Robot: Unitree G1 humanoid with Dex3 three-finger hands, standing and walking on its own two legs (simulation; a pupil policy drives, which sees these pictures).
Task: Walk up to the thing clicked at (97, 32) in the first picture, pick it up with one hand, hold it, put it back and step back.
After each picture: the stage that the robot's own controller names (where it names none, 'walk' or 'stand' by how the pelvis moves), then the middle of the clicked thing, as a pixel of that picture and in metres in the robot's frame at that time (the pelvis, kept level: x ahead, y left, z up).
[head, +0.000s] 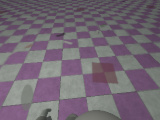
stand; (97, 32) +2.42 -0.13 -0.72
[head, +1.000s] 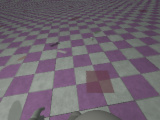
walk; (91, 39) +2.29 +0.17 -0.70
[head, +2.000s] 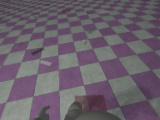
walk; (83, 42) +1.64 +0.29 -0.72
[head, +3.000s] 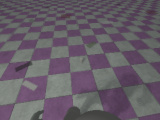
walk; (81, 60) +1.11 +0.23 -0.71
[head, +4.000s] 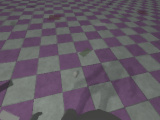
walk; (75, 75) +0.74 +0.20 -0.70
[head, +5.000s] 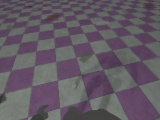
walk; (73, 86) +0.49 +0.22 -0.69
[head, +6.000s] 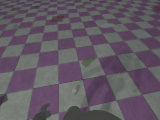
stand; (74, 91) +0.42 +0.21 -0.71
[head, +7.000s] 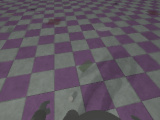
stand; (71, 99) +0.33 +0.22 -0.70
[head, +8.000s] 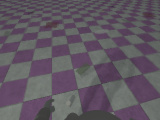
stand; (68, 104) +0.30 +0.24 -0.72
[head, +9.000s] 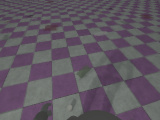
stand; (70, 108) +0.27 +0.22 -0.72
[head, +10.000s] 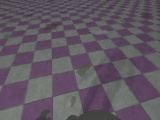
stand; (69, 105) +0.30 +0.24 -0.73
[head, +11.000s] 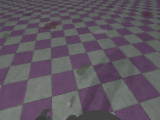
stand; (68, 104) +0.29 +0.25 -0.73
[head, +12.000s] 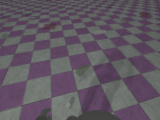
stand; (68, 105) +0.28 +0.25 -0.73
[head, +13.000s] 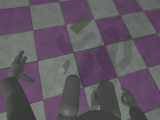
go down; (62, 71) +0.35 +0.26 -0.40
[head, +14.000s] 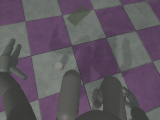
go down; (59, 66) +0.36 +0.28 -0.30
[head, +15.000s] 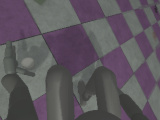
close in; (29, 64) +0.33 +0.31 -0.22
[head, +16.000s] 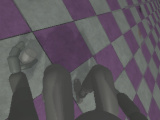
close; (27, 59) +0.37 +0.30 -0.21
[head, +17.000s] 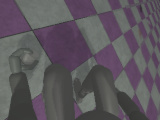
lift; (28, 59) +0.36 +0.29 -0.21
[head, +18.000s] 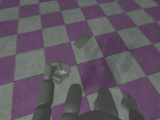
lift; (61, 74) +0.31 +0.20 -0.01
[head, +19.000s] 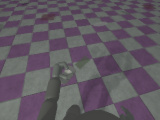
hold; (67, 74) +0.32 +0.17 +0.01
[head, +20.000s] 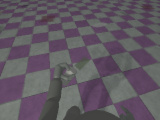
hold; (68, 75) +0.32 +0.16 +0.01
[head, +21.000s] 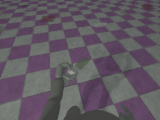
crouch; (69, 75) +0.32 +0.16 +0.01
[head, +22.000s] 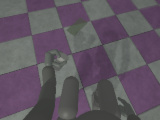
crouch; (60, 62) +0.39 +0.22 -0.08
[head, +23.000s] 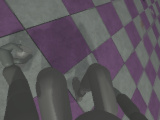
lower; (21, 57) +0.39 +0.29 -0.22
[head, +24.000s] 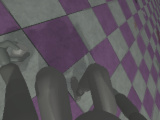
lower; (18, 55) +0.39 +0.31 -0.22
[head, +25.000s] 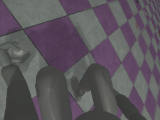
lower; (18, 55) +0.39 +0.31 -0.22
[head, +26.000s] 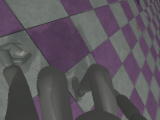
lower; (20, 56) +0.39 +0.31 -0.22
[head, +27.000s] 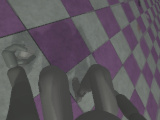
loosen; (24, 57) +0.38 +0.30 -0.22
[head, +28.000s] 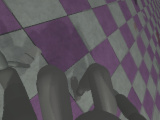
withdraw; (31, 55) +0.41 +0.25 -0.25
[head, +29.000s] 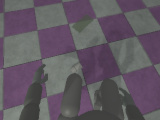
walk; (76, 68) +0.42 +0.16 -0.41
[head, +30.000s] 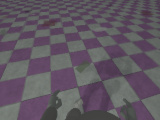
stand; (78, 103) +0.33 +0.10 -0.69
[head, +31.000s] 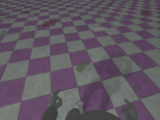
stand; (78, 104) +0.31 +0.10 -0.69
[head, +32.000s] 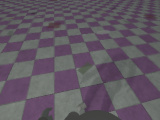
stand; (81, 107) +0.30 +0.07 -0.74
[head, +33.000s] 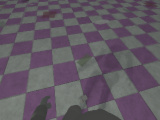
walk; (82, 99) +0.31 +0.03 -0.72
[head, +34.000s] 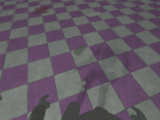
walk; (81, 84) +0.49 +0.08 -0.72
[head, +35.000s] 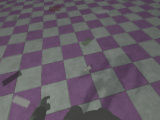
walk; (87, 68) +0.78 +0.07 -0.72
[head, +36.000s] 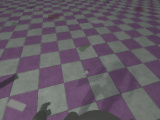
stand; (84, 73) +0.82 +0.08 -0.74
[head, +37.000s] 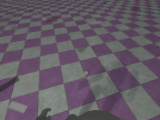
stand; (84, 73) +0.83 +0.09 -0.75
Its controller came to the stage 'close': yes
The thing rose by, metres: 0.71
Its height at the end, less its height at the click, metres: -0.02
